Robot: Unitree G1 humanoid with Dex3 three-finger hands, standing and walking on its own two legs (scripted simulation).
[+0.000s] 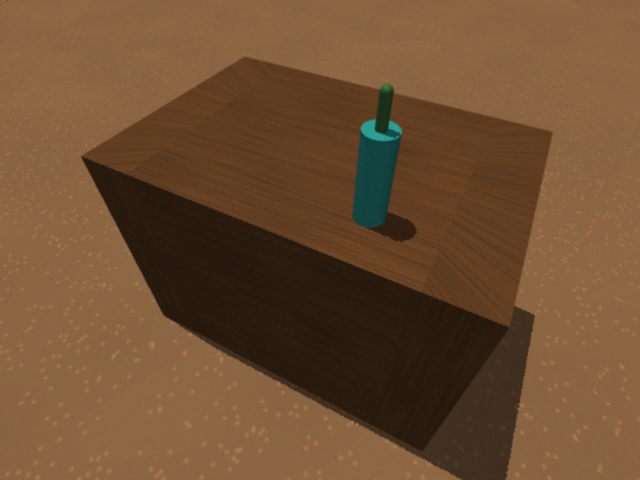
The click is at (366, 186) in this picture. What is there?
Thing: necked bottle
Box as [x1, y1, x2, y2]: [352, 84, 401, 227]
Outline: 389,84 384,84 380,88 376,118 362,124 360,131 352,215 357,223 367,227 374,227 380,225 385,219 401,134 400,127 388,120 393,89
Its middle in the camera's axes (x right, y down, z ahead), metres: +0.10 -0.16 +0.71
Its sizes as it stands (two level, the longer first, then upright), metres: 0.070 0.070 0.279
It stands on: a support 0.70 m high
